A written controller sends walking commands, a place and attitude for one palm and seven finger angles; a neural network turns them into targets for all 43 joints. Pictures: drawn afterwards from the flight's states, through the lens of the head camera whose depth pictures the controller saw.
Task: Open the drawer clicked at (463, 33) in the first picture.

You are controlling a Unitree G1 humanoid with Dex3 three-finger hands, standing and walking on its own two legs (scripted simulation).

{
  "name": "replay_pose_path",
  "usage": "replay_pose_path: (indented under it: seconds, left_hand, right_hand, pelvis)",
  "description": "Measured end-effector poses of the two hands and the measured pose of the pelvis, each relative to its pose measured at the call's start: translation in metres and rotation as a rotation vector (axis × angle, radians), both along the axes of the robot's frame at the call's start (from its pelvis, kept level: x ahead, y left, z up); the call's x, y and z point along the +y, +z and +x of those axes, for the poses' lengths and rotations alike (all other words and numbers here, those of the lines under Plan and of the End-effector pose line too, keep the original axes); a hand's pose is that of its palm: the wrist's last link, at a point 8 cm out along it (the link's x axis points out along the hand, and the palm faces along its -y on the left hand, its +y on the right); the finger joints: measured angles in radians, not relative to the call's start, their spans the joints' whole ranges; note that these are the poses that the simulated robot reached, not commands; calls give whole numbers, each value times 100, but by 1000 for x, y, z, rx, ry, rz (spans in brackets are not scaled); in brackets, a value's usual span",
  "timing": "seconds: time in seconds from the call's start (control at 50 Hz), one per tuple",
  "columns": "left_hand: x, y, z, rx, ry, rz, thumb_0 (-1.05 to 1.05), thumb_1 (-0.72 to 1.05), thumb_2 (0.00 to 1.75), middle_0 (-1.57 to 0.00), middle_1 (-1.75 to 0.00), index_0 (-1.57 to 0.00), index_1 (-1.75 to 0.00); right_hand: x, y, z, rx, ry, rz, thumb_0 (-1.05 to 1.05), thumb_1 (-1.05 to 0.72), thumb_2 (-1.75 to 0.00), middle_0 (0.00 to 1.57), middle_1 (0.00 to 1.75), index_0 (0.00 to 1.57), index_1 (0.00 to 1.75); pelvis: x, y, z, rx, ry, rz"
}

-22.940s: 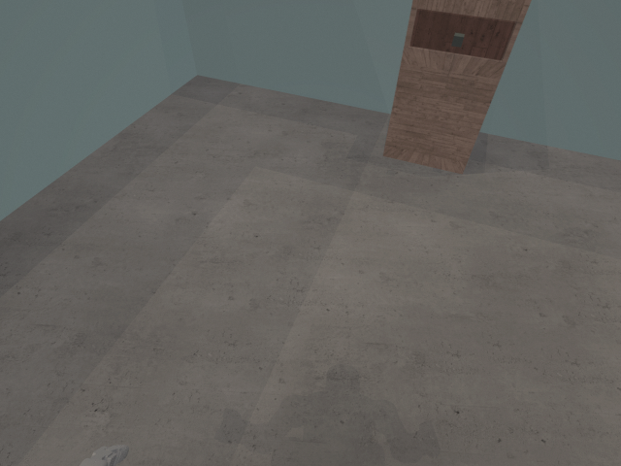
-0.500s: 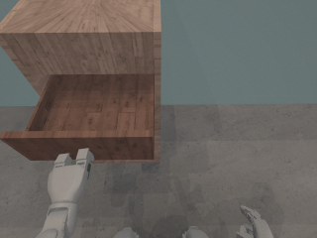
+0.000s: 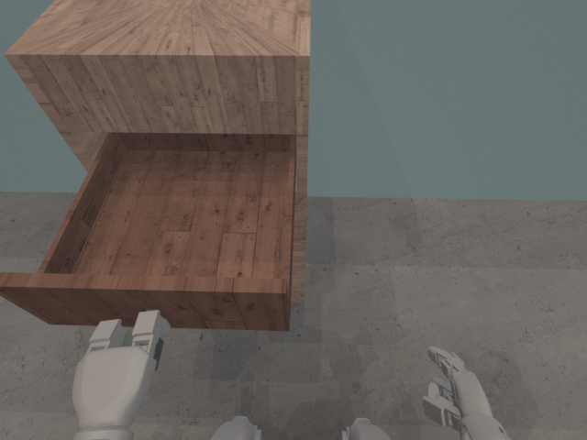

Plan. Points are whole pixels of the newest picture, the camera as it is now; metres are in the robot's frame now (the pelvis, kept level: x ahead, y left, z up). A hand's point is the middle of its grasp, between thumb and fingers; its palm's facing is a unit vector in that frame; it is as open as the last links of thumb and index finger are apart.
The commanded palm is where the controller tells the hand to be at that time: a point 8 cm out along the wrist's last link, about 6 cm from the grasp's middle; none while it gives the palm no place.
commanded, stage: pull the drawer open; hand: left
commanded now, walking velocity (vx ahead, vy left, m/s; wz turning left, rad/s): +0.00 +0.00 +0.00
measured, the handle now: (145, 337) +0.25 +0.23 -0.02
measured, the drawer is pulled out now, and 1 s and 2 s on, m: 0.29 0.30 0.30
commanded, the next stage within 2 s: open the thumb to release the handle in 0.26 s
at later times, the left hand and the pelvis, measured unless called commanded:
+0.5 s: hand (135, 388) +0.19 +0.23 -0.04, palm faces +0.01 -0.05 -1.00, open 7.6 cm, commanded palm +0.17 +0.24 +0.01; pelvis -0.01 -0.01 -0.01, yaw +1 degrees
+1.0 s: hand (135, 386) +0.19 +0.23 -0.04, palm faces +0.01 -0.06 -1.00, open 13.2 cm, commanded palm +0.17 +0.24 +0.02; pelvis -0.02 -0.01 +0.00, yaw +2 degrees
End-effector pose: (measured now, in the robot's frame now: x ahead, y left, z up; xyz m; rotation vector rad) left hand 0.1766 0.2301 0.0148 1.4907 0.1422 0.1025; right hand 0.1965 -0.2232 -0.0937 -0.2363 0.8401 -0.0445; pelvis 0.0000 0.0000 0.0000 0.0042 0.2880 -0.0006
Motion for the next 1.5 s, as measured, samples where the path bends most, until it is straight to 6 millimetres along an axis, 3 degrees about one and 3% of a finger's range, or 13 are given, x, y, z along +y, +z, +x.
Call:
replay_pose_path:
  seconds: [0.1, 0.54, 0.64, 0.86, 0.96, 1.32, 1.5]
  left_hand:
    - [-1, 0, -9, 7, 4, -8, 7, 57, 67, -41, -135, -21, -132]
    - [-2, 0, -8, -38, 10, 33, 5, 49, 72, -40, -133, -28, -131]
    - [-3, 3, -7, -35, 28, 31, 3, 35, 66, -38, -131, -33, -128]
    - [-2, 5, -6, -23, 19, 21, 0, -23, 41, -33, -123, -35, -125]
    - [-1, 4, -6, -28, 11, 16, 0, -39, 34, -32, -121, -35, -125]
    - [0, 3, 8, -31, 3, 16, 0, -49, 30, -32, -120, -37, -124]
    - [1, 15, 8, -20, 3, -3, 0, -49, 30, -32, -120, -39, -121]
  right_hand:
    - [-2, 0, -2, -3, 8, -2, 1, -91, -90, 20, 29, 21, 30]
    - [-15, -23, -21, 43, -6, -23, 1, -91, -90, 20, 29, 21, 30]
    - [-11, -21, -24, 37, -14, -15, 1, -91, -90, 20, 29, 21, 30]
    - [-13, -9, -26, 16, -13, -38, 1, -91, -90, 20, 30, 21, 30]
    - [-15, -9, -27, 13, -16, -44, 1, -91, -90, 20, 29, 21, 30]
    - [-8, -12, -38, 45, -32, -35, 1, -91, -90, 20, 30, 21, 30]
    - [-8, -1, -38, 36, -55, -34, 1, -91, -90, 20, 30, 21, 30]
  pelvis:
    - [-2, -1, -2, -3, -2, 3]
    - [-6, -11, -13, 12, 12, 8]
    - [-8, -8, -16, 1, 17, 9]
    - [-11, -2, -21, -19, 28, 6]
    - [-10, -2, -23, -19, 31, 3]
    - [-4, 0, -24, -22, 28, 0]
    - [-1, 8, -18, -41, 20, -1]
